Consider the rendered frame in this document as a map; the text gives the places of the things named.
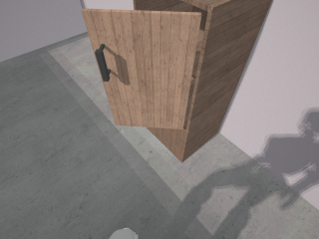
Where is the cupboard door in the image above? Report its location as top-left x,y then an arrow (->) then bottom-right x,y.
81,8 -> 202,129

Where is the handle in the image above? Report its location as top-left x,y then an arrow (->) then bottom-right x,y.
95,44 -> 111,82

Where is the robot left thigh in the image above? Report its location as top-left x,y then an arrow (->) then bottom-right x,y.
109,228 -> 139,239

